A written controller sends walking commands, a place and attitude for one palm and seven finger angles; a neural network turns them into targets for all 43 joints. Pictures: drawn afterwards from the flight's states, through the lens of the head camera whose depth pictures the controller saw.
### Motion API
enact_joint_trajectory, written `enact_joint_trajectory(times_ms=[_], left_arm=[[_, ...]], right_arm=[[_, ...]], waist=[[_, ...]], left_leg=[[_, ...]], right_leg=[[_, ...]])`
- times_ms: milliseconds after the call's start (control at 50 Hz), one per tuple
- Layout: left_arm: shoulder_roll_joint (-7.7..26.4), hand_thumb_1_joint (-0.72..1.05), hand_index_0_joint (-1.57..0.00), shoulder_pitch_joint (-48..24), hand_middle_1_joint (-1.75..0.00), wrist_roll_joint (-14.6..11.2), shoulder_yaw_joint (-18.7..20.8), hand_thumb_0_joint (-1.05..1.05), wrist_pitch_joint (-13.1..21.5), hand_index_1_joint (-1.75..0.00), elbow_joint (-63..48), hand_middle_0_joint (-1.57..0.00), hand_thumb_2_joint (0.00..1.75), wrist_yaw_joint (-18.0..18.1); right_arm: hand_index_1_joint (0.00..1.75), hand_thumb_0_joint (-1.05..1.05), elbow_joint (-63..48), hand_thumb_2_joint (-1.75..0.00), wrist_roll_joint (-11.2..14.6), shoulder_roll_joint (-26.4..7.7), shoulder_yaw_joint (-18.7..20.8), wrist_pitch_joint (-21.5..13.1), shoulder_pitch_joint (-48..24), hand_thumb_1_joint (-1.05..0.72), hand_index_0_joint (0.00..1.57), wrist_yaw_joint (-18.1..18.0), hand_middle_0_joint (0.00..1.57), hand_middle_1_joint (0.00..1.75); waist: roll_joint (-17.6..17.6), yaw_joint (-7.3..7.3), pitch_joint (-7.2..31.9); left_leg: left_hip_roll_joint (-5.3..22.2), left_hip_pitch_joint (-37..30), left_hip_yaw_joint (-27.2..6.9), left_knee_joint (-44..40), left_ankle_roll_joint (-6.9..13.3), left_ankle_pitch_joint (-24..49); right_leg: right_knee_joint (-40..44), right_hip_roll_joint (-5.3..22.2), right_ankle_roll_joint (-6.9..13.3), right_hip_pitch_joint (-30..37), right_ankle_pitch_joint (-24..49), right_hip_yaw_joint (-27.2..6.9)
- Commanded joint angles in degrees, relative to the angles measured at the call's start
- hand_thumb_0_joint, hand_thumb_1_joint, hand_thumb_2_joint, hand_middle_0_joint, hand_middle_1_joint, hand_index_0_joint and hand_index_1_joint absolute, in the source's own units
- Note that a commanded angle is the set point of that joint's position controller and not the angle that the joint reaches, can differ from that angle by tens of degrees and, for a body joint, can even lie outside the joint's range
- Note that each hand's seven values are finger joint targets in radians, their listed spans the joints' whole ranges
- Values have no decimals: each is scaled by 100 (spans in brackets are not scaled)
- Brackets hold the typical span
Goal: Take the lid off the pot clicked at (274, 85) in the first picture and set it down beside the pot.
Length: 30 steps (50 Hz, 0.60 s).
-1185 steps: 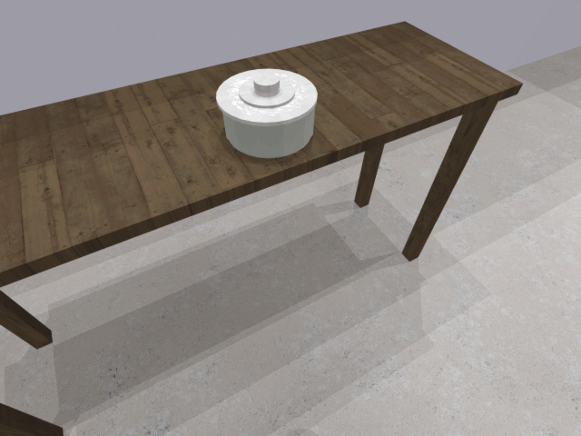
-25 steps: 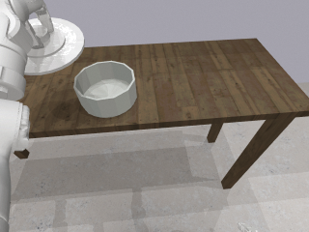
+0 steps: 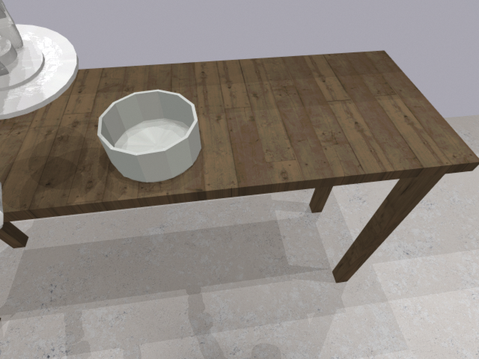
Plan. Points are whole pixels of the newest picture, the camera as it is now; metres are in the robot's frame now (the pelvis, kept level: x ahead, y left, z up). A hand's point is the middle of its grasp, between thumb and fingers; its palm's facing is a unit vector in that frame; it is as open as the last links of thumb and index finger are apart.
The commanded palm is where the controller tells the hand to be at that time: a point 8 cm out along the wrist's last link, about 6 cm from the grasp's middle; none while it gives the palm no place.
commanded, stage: move the lid sideways beside the pot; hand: left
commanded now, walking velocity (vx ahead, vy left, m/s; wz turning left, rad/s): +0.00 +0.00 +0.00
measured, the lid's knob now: out of the picture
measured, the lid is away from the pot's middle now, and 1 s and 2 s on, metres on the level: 0.18 0.24 0.24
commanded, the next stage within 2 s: lower the lid onto the table in 0.70 s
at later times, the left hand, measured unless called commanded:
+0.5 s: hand out of the picture +0.44 +0.38 +0.27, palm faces -0.22 -0.16 -0.96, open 8.1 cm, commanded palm +0.45 +0.38 +0.36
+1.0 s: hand out of the picture +0.44 +0.38 +0.27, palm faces -0.23 -0.22 -0.95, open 8.1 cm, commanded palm +0.46 +0.38 +0.34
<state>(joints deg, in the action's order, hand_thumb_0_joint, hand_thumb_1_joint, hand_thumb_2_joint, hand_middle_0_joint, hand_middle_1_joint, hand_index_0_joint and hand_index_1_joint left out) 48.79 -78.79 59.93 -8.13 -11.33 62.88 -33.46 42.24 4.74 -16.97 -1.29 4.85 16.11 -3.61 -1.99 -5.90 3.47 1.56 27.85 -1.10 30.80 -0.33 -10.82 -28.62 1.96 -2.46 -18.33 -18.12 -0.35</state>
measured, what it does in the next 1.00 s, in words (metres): stands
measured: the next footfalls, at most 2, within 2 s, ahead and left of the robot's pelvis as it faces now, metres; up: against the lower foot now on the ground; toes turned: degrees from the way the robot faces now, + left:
none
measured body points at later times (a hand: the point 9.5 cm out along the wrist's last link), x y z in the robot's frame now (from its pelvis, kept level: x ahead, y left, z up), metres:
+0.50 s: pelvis +0.01 +0.00 +0.00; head +0.07 +0.00 +0.45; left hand +0.45 +0.38 +0.32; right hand +0.09 -0.27 -0.13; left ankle +0.04 +0.13 -0.73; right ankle -0.05 -0.15 -0.73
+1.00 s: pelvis +0.01 +0.00 +0.00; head +0.07 +0.00 +0.45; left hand +0.45 +0.38 +0.32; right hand +0.07 -0.27 -0.13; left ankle +0.04 +0.13 -0.73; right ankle -0.05 -0.15 -0.73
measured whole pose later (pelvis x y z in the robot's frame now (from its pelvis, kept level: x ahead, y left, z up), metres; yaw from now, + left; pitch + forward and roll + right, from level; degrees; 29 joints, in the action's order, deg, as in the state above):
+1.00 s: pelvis +0.01 +0.00 +0.00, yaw +0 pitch +9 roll -2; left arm 56.3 -79.6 60.6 -5.4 -10.8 68.7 -34.4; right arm 41.1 5.7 -17.5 -2.4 6.6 14.7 -3.1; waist -2.7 -5.7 2.2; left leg 1.7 28.9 -1.6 31.8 -0.1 -11.9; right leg -27.2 1.8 -2.7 -18.1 -18.0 0.1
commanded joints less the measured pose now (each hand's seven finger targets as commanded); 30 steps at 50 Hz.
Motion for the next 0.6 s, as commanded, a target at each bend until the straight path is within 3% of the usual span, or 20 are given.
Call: enact_joint_trajectory(times_ms=[0, 60, 80, 100, 140, 160, 180, 200, 240, 260, 280, 300, 360, 380, 400, 480, 500, 520, 540, 580], left_arm=[[1769, 66, -73, -3432, -113, 126, 460, 0, -2, -108, -1478, -78, 100, 344], [1746, 66, -73, -3497, -113, 126, 370, 0, 29, -108, -1466, -78, 100, 326], [1713, 66, -73, -3346, -113, 62, 335, 0, 55, -108, -1518, -78, 100, 303], [2102, 66, -73, -3574, -113, 153, 620, 0, 84, -108, -1750, -78, 100, 347], [2159, 66, -73, -3459, -113, 166, 655, 0, 124, -108, -1623, -78, 100, 340], [1920, 66, -73, -3474, -113, 142, 449, 0, 123, -108, -1579, -78, 100, 313], [1892, 66, -73, -3265, -113, 36, 458, 0, 138, -108, -1679, -78, 100, 288], [2139, 66, -73, -3322, -113, 137, 627, 0, 131, -108, -1536, -78, 100, 306], [2308, 66, -73, -3211, -113, 162, 716, 0, 168, -108, -1447, -78, 100, 294], [2255, 66, -73, -2972, -113, 173, 677, 0, 159, -108, -1090, -78, 100, 277], [2099, 66, -73, -2908, -113, 71, 510, 0, 194, -108, -1237, -78, 100, 252], [2371, 66, -73, -3013, -113, 159, 741, 0, 188, -108, -1278, -78, 100, 278], [2253, 66, -73, -3108, -113, 152, 557, 0, 206, -108, -1262, -78, 100, 265], [2207, 66, -73, -2983, -113, 74, 525, 0, 249, -108, -1389, -78, 100, 247], [2580, 66, -73, -3246, -113, 156, 788, 0, 267, -108, -1659, -78, 100, 293], [2221, 66, -73, -2914, -113, 61, 478, 0, 312, -108, -1269, -78, 100, 244], [2559, 66, -73, -3095, -113, 148, 711, 0, 303, -108, -1330, -78, 100, 279], [2494, 66, -73, -3101, -113, 165, 631, 0, 318, -108, -1260, -78, 100, 286], [2694, 66, -73, -3203, -113, 160, 794, 0, 352, -108, -1510, -78, 100, 303], [2516, 66, -73, -2994, -113, 105, 644, 0, 384, -108, -1371, -78, 100, 272]], right_arm=[[30, 0, -576, -90, 21, -942, 261, -114, -17, -90, 20, -66, 20, 30], [30, 0, -595, -90, 40, -933, 258, -77, -33, -90, 20, -89, 20, 30], [30, 0, -618, -90, 51, -945, 219, -102, -94, -90, 20, -101, 20, 30], [30, 0, -621, -90, 33, -950, 246, -86, -39, -90, 20, -92, 20, 30], [30, 0, -631, -90, 40, -934, 245, -57, -28, -90, 20, -111, 20, 30], [30, 0, -631, -90, 56, -918, 244, -55, -43, -90, 20, -112, 20, 30], [30, 0, -655, -90, 73, -926, 227, -75, -70, -90, 20, -107, 20, 30], [30, 0, -612, -90, 47, -942, 238, -40, -20, -90, 20, -100, 20, 30], [30, 0, -656, -90, 63, -944, 224, 14, -45, -90, 20, -100, 20, 30], [30, 0, -651, -90, 73, -934, 211, 45, -69, -90, 20, -113, 20, 30], [30, 0, -659, -90, 108, -968, 175, 45, -121, -90, 20, -102, 20, 30], [30, 0, -637, -90, 75, -965, 207, 88, -58, -90, 20, -93, 20, 30], [30, 0, -660, -90, 96, -958, 205, 128, -96, -90, 20, -91, 20, 30], [30, 0, -680, -90, 116, -960, 168, 97, -161, -90, 20, -99, 20, 30], [30, 0, -663, -90, 82, -987, 202, 115, -92, -90, 20, -88, 20, 30], [30, 0, -642, -90, 128, -962, 157, 95, -93, -90, 20, -123, 20, 30], [30, 0, -597, -90, 104, -1003, 183, 123, -23, -90, 20, -119, 20, 30], [30, 0, -610, -90, 110, -994, 180, 116, -24, -90, 20, -131, 20, 30], [30, 0, -618, -90, 103, -1007, 188, 114, -7, -90, 20, -131, 20, 30], [30, 0, -620, -90, 132, -985, 148, 74, -61, -90, 20, -147, 20, 30]], waist=[[-622, 76, 2424], [-662, 31, 2367], [-742, 71, 2458], [-792, 91, 2742], [-812, 91, 2696], [-874, 48, 2582], [-804, 99, 2666], [-822, 68, 2599], [-695, 96, 2504], [-574, 66, 2238], [-709, 91, 2295], [-617, 92, 2405], [-746, 33, 2229], [-749, 81, 2356], [-957, 101, 2658], [-899, 54, 2337], [-904, 39, 2409], [-940, 35, 2370], [-1078, 84, 2569], [-1058, 83, 2515]], left_leg=[[-287, -2381, 142, -24, 386, 1780], [-304, -2368, 169, -26, 408, 1638], [-285, -2486, 212, 40, 422, 2008], [-277, -2536, 166, 43, 405, 1967], [-292, -2521, 170, 81, 420, 2086], [-279, -2543, 176, 84, 415, 2125], [-259, -2673, 203, 142, 433, 2474], [-262, -2547, 178, 138, 414, 2335], [-299, -2355, 218, 94, 431, 2081], [-316, -2168, 253, 74, 429, 1876], [-270, -2273, 275, 75, 412, 2186], [-258, -2273, 262, 87, 412, 2118], [-262, -2249, 259, 62, 419, 1953], [-234, -2380, 291, 111, 438, 2274], [-227, -2500, 250, 141, 426, 2372], [-227, -2445, 268, 133, 441, 2367], [-205, -2420, 243, 89, 423, 2112], [-227, -2403, 224, 122, 434, 2176], [-222, -2520, 210, 115, 429, 2294], [-217, -2540, 255, 157, 447, 2469]], right_leg=[[380, -435, 372, -234, 1427, 356], [418, -437, 379, -270, 1381, 363], [352, -427, 396, -201, 1601, 383], [346, -422, 353, -131, 1541, 330], [344, -430, 367, -137, 1640, 342], [356, -431, 367, -234, 1613, 366], [316, -431, 368, -150, 1816, 376], [338, -435, 341, -191, 1726, 356], [360, -430, 351, -69, 1748, 352], [380, -431, 359, -92, 1670, 362], [335, -416, 373, -58, 1829, 388], [347, -418, 332, -15, 1787, 344], [409, -421, 347, -133, 1655, 365], [356, -416, 357, -41, 1849, 375], [338, -415, 332, -9, 1873, 327], [382, -441, 359, -119, 1771, 400], [415, -432, 323, -126, 1612, 362], [395, -445, 354, -185, 1653, 382], [387, -445, 353, -118, 1708, 374], [376, -448, 363, -87, 1784, 383]])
